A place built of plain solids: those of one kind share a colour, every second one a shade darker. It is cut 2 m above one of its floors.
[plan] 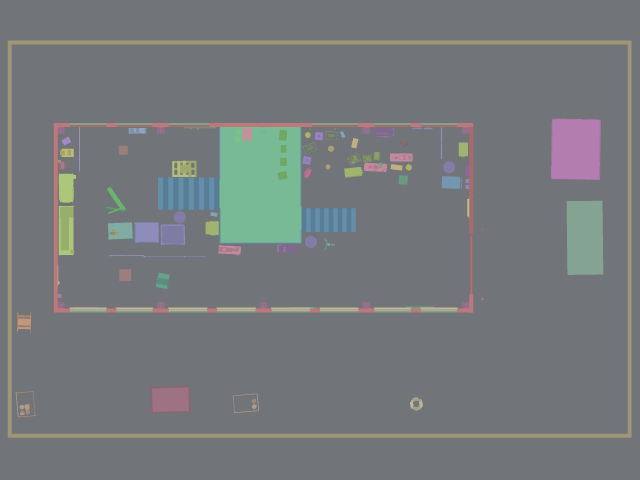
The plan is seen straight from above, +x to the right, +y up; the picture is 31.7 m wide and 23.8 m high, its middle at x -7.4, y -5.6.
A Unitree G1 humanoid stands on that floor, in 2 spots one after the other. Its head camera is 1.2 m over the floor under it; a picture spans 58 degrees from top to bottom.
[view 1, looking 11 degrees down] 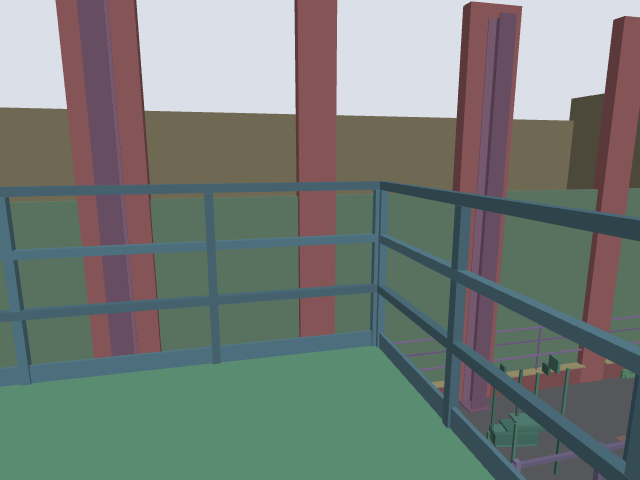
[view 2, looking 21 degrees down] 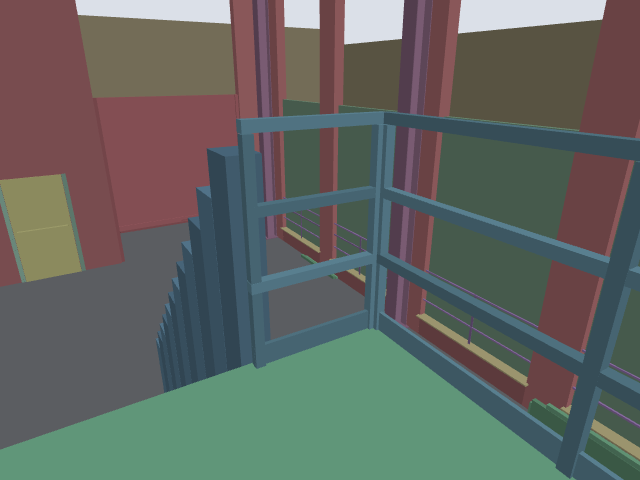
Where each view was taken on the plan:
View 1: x -11.36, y -3.30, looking -104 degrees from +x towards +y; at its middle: deck_rail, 2.56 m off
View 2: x -9.84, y -4.54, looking -31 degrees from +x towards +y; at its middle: wall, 9.29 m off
